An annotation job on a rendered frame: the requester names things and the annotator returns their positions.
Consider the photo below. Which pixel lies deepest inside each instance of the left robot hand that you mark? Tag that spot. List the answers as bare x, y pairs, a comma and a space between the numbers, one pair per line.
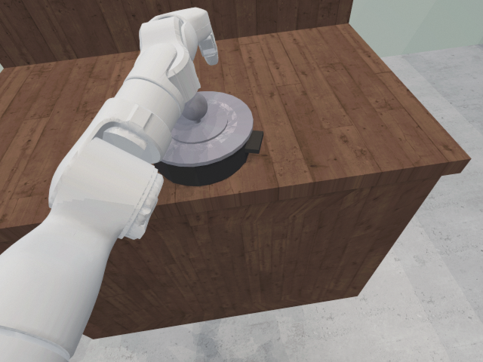
200, 21

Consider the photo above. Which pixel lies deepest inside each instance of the pot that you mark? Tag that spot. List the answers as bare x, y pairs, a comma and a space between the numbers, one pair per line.
212, 173

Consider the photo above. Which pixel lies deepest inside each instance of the lid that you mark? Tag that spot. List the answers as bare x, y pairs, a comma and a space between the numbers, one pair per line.
225, 128

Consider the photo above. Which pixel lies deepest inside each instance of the robot left upper arm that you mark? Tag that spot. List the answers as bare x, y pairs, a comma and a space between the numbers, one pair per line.
51, 277

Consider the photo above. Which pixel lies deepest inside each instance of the table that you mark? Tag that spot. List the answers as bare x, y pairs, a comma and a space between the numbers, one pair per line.
348, 155

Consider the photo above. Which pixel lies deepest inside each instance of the left robot forearm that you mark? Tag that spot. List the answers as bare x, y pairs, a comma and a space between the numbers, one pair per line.
141, 116

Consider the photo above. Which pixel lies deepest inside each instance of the knob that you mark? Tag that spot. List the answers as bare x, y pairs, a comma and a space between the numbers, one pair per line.
196, 108

